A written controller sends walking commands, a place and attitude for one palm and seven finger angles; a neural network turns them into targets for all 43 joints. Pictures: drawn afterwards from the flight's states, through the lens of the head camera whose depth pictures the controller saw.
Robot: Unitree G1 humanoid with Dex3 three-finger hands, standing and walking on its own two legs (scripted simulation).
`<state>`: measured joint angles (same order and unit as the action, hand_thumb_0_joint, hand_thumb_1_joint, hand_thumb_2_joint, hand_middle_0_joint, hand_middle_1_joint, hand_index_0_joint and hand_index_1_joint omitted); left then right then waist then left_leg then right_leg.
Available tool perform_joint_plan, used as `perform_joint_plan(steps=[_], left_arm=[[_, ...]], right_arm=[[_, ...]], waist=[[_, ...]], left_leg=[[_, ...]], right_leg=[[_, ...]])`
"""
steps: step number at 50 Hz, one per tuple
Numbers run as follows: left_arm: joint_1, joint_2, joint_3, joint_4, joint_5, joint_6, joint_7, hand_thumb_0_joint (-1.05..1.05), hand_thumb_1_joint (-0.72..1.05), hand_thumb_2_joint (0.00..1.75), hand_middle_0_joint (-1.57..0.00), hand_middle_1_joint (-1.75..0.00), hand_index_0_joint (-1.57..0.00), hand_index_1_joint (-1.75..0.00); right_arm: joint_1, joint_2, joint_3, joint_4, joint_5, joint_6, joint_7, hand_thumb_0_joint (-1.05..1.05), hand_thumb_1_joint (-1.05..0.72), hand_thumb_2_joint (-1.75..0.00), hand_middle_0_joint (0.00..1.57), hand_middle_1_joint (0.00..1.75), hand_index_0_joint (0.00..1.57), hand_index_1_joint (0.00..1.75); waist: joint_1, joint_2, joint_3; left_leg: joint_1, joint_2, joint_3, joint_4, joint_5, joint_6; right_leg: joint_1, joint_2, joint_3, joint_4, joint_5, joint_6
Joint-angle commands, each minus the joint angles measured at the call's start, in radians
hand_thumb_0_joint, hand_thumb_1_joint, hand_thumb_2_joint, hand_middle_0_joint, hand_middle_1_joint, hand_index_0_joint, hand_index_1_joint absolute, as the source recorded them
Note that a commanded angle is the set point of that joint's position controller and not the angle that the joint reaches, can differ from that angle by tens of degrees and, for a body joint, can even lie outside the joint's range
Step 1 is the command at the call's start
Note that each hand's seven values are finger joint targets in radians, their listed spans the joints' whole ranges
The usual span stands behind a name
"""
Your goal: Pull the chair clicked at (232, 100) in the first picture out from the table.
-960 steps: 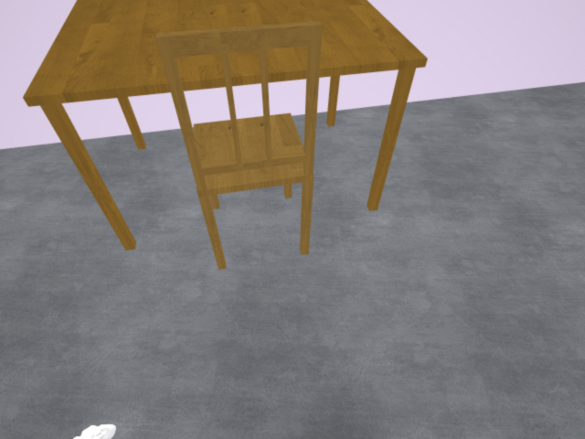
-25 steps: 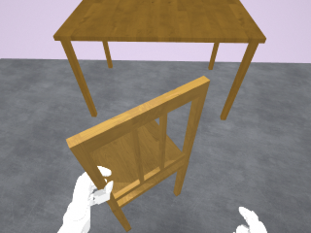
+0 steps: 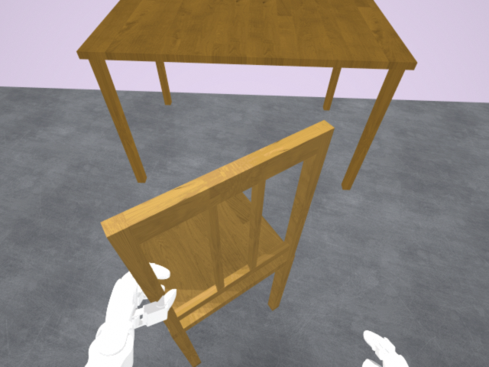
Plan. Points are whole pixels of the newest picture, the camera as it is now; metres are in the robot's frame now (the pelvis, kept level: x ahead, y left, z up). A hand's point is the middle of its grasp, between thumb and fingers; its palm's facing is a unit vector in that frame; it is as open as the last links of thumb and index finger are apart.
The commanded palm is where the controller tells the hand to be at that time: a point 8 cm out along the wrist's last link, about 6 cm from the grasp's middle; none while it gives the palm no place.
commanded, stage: open the thumb and straighten the fingers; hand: left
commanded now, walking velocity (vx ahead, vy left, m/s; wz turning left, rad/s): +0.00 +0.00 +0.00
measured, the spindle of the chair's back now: (215, 252) +0.34 +0.07 -0.06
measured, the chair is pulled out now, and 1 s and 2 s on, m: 0.59 0.59 0.59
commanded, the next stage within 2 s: draw the fingers out of the gap in 0.60 s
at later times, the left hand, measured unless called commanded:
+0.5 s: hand (156, 295) +0.26 +0.17 -0.07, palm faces +0.10 -0.98 -0.19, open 16.2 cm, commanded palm +0.23 +0.22 -0.04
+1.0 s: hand (145, 329) +0.20 +0.18 -0.07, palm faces +0.11 -0.97 -0.20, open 17.5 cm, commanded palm +0.17 +0.22 -0.05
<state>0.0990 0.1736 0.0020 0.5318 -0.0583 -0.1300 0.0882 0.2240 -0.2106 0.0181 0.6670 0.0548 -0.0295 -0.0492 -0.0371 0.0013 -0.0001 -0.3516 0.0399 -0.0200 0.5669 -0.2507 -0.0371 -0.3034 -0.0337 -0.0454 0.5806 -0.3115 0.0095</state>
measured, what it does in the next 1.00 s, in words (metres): stands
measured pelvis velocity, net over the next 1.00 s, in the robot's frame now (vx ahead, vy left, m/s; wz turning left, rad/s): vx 0.02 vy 0.00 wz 0.02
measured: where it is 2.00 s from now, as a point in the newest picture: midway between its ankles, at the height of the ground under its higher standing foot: outside the picture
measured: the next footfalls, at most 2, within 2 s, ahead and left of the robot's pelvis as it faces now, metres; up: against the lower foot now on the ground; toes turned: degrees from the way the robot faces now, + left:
none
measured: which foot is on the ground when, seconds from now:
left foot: down 0.00-1.00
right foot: down 0.00-1.00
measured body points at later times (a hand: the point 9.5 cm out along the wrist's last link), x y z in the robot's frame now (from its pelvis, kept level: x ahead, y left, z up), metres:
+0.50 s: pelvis +0.02 +0.01 -0.03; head +0.06 +0.00 +0.42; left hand +0.25 +0.22 -0.06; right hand +0.19 -0.24 -0.12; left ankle +0.03 +0.15 -0.73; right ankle -0.01 -0.12 -0.73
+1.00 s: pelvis +0.02 +0.00 -0.04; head +0.05 -0.01 +0.41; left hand +0.19 +0.23 -0.05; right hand +0.18 -0.25 -0.12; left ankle +0.03 +0.15 -0.73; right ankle -0.01 -0.12 -0.73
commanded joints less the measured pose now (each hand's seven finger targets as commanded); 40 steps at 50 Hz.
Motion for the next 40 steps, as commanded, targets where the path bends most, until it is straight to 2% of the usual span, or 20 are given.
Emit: perform_joint_plan(steps=[1, 4, 5, 8, 11, 14, 16, 18, 19, 20, 21, 23, 27, 29, 35, 36, 37, 38, 39, 40], left_arm=[[-0.112, 0.112, 0.042, -0.275, 0.000, -0.032, -0.005, 0.00, -0.07, 0.43, -0.50, -1.45, -0.50, -1.45], [-0.086, 0.094, 0.041, -0.312, -0.011, 0.016, -0.008, 0.00, -0.43, 0.26, -0.47, -1.38, -0.47, -1.38], [-0.101, 0.171, 0.114, -0.299, -0.012, 0.032, -0.001, 0.00, -0.55, 0.20, -0.45, -1.30, -0.45, -1.30], [-0.081, 0.111, 0.069, -0.379, -0.015, 0.065, -0.005, 0.00, -0.55, 0.20, -0.38, -1.09, -0.38, -1.09], [-0.057, 0.103, 0.056, -0.418, -0.019, 0.097, -0.008, 0.00, -0.55, 0.20, -0.30, -0.87, -0.30, -0.87], [-0.020, 0.076, 0.027, -0.478, -0.016, 0.124, -0.002, 0.00, -0.55, 0.20, -0.22, -0.65, -0.22, -0.65], [0.025, 0.093, 0.046, -0.468, -0.014, 0.150, 0.005, 0.00, -0.55, 0.20, -0.18, -0.51, -0.18, -0.51], [0.032, 0.099, 0.052, -0.504, -0.009, 0.165, 0.008, 0.00, -0.55, 0.20, -0.13, -0.36, -0.13, -0.36], [-0.010, 0.146, 0.096, -0.493, -0.006, 0.171, 0.014, 0.00, -0.55, 0.20, -0.10, -0.29, -0.10, -0.29], [-0.019, 0.150, 0.096, -0.503, 0.000, 0.174, 0.015, 0.00, -0.55, 0.20, -0.07, -0.22, -0.07, -0.22], [-0.031, 0.129, 0.074, -0.548, 0.005, 0.171, 0.015, 0.00, -0.55, 0.20, -0.05, -0.14, -0.05, -0.14], [0.020, 0.118, 0.068, -0.555, 0.000, 0.178, 0.013, 0.00, -0.55, 0.20, 0.00, 0.00, 0.00, 0.00], [0.071, 0.101, 0.047, -0.565, -0.008, 0.199, 0.002, 0.00, -0.55, 0.20, 0.00, 0.00, 0.00, 0.00], [0.072, 0.099, 0.039, -0.579, -0.008, 0.206, -0.005, 0.00, -0.55, 0.20, 0.00, 0.00, 0.00, 0.00], [0.117, 0.154, 0.097, -0.580, -0.008, 0.209, -0.006, 0.00, -0.55, 0.20, 0.00, 0.00, 0.00, 0.00], [0.125, 0.152, 0.094, -0.613, -0.011, 0.201, -0.008, 0.00, -0.55, 0.20, 0.00, 0.00, 0.00, 0.00], [0.189, 0.132, 0.087, -0.605, -0.017, 0.201, -0.013, 0.00, -0.55, 0.20, 0.00, 0.00, 0.00, 0.00], [0.189, 0.129, 0.078, -0.612, -0.020, 0.199, -0.017, 0.00, -0.55, 0.20, 0.00, 0.00, 0.00, 0.00], [0.204, 0.139, 0.089, -0.633, -0.022, 0.193, -0.021, 0.00, -0.55, 0.20, 0.00, 0.00, 0.00, 0.00], [0.234, 0.146, 0.093, -0.626, -0.022, 0.194, -0.023, 0.00, -0.55, 0.20, 0.00, 0.00, 0.00, 0.00]], right_arm=[[-0.080, -0.159, -0.066, -0.164, -0.009, -0.092, 0.001, 0.00, -0.90, -0.90, 0.20, 0.30, 0.20, 0.30], [-0.079, -0.162, -0.068, -0.180, -0.011, -0.108, -0.006, 0.00, -0.90, -0.90, 0.20, 0.30, 0.20, 0.30], [-0.067, -0.173, -0.069, -0.173, -0.011, -0.107, -0.012, 0.00, -0.90, -0.90, 0.20, 0.30, 0.20, 0.30], [-0.064, -0.166, -0.068, -0.197, -0.014, -0.122, -0.021, 0.00, -0.90, -0.90, 0.20, 0.30, 0.20, 0.30], [-0.054, -0.171, -0.069, -0.206, -0.015, -0.134, -0.031, 0.00, -0.90, -0.90, 0.20, 0.30, 0.20, 0.30], [-0.046, -0.168, -0.069, -0.222, -0.018, -0.144, -0.035, 0.00, -0.90, -0.90, 0.20, 0.30, 0.20, 0.30], [-0.039, -0.173, -0.067, -0.225, -0.019, -0.140, -0.037, 0.00, -0.90, -0.90, 0.20, 0.30, 0.20, 0.30], [-0.033, -0.170, -0.067, -0.236, -0.022, -0.136, -0.038, 0.00, -0.90, -0.90, 0.20, 0.30, 0.20, 0.30], [-0.026, -0.176, -0.066, -0.228, -0.021, -0.127, -0.042, 0.00, -0.90, -0.90, 0.20, 0.30, 0.20, 0.30], [-0.026, -0.176, -0.065, -0.230, -0.024, -0.122, -0.045, 0.00, -0.90, -0.90, 0.20, 0.30, 0.20, 0.30], [-0.027, -0.167, -0.063, -0.240, -0.024, -0.124, -0.046, 0.00, -0.90, -0.90, 0.20, 0.30, 0.20, 0.30], [-0.021, -0.163, -0.061, -0.247, -0.025, -0.124, -0.046, 0.00, -0.90, -0.90, 0.20, 0.30, 0.20, 0.30], [-0.015, -0.165, -0.060, -0.253, -0.027, -0.123, -0.047, 0.00, -0.90, -0.90, 0.20, 0.30, 0.20, 0.30], [-0.018, -0.165, -0.057, -0.258, -0.027, -0.119, -0.047, 0.00, -0.90, -0.90, 0.20, 0.30, 0.20, 0.30], [-0.024, -0.166, -0.059, -0.265, -0.029, -0.108, -0.055, 0.00, -0.90, -0.90, 0.20, 0.30, 0.20, 0.30], [-0.019, -0.162, -0.059, -0.269, -0.027, -0.109, -0.054, 0.00, -0.90, -0.90, 0.20, 0.30, 0.20, 0.30], [-0.026, -0.157, -0.060, -0.277, -0.027, -0.110, -0.054, 0.00, -0.90, -0.90, 0.20, 0.30, 0.20, 0.30], [-0.025, -0.157, -0.058, -0.277, -0.025, -0.110, -0.054, 0.00, -0.90, -0.90, 0.20, 0.30, 0.20, 0.30], [-0.030, -0.156, -0.061, -0.281, -0.024, -0.112, -0.054, 0.00, -0.90, -0.90, 0.20, 0.30, 0.20, 0.30], [-0.037, -0.157, -0.063, -0.282, -0.024, -0.112, -0.056, 0.00, -0.90, -0.90, 0.20, 0.30, 0.20, 0.30]], waist=[[0.001, 0.018, -0.191], [0.002, 0.006, -0.223], [0.005, 0.013, -0.220], [0.005, 0.029, -0.268], [-0.003, -0.005, -0.274], [-0.003, 0.018, -0.292], [-0.001, -0.034, -0.273], [0.002, -0.013, -0.289], [-0.007, -0.030, -0.270], [-0.002, -0.024, -0.260], [-0.004, 0.010, -0.287], [0.000, 0.020, -0.299], [-0.009, -0.018, -0.301], [-0.013, -0.003, -0.291], [0.001, 0.000, -0.273], [0.000, 0.007, -0.299], [0.011, -0.008, -0.297], [0.001, -0.013, -0.286], [0.007, 0.013, -0.289], [0.012, -0.003, -0.286]], left_leg=[[-0.009, -0.011, 0.026, 0.011, 0.000, 0.055], [-0.035, -0.012, 0.025, 0.057, 0.017, 0.052], [-0.055, -0.014, 0.021, 0.067, 0.015, 0.053], [-0.041, -0.015, 0.022, 0.095, 0.061, 0.051], [-0.047, -0.011, 0.016, 0.119, 0.096, 0.050], [-0.035, -0.010, 0.009, 0.140, 0.141, 0.047], [-0.060, -0.010, 0.006, 0.148, 0.143, 0.048], [-0.061, -0.013, 0.010, 0.162, 0.152, 0.048], [-0.076, -0.013, 0.008, 0.168, 0.139, 0.047], [-0.085, -0.016, 0.008, 0.169, 0.139, 0.049], [-0.068, -0.019, 0.012, 0.175, 0.155, 0.051], [-0.058, -0.016, 0.009, 0.186, 0.183, 0.048], [-0.065, -0.017, 0.006, 0.207, 0.210, 0.052], [-0.072, -0.018, 0.006, 0.210, 0.200, 0.051], [-0.110, -0.025, 0.006, 0.218, 0.169, 0.053], [-0.101, -0.027, 0.008, 0.218, 0.166, 0.054], [-0.105, -0.027, 0.011, 0.219, 0.163, 0.053], [-0.111, -0.028, 0.013, 0.222, 0.157, 0.055], [-0.114, -0.028, 0.013, 0.221, 0.148, 0.053], [-0.128, -0.029, 0.010, 0.220, 0.142, 0.054]], right_leg=[[-0.077, -0.004, -0.012, -0.019, 0.085, -0.018], [-0.114, -0.002, -0.018, 0.028, 0.103, -0.014], [-0.116, -0.001, -0.016, 0.037, 0.103, -0.014], [-0.133, 0.002, -0.024, 0.073, 0.138, -0.014], [-0.145, 0.003, -0.029, 0.096, 0.170, -0.011], [-0.162, 0.003, -0.039, 0.121, 0.192, -0.012], [-0.162, 0.003, -0.040, 0.125, 0.206, -0.009], [-0.168, 0.002, -0.039, 0.136, 0.218, -0.008], [-0.185, 0.004, -0.037, 0.138, 0.210, -0.007], [-0.178, 0.003, -0.034, 0.137, 0.211, -0.009], [-0.175, 0.002, -0.033, 0.145, 0.220, -0.009], [-0.173, 0.002, -0.035, 0.154, 0.239, -0.011], [-0.170, 0.002, -0.037, 0.159, 0.288, -0.006], [-0.183, 0.001, -0.038, 0.162, 0.280, -0.005], [-0.183, 0.001, -0.034, 0.163, 0.259, -0.010], [-0.180, 0.001, -0.031, 0.165, 0.255, -0.009], [-0.174, 0.002, -0.031, 0.164, 0.256, -0.008], [-0.179, 0.001, -0.031, 0.162, 0.261, -0.006], [-0.180, 0.001, -0.032, 0.164, 0.243, -0.008], [-0.169, 0.001, -0.032, 0.161, 0.238, -0.010]])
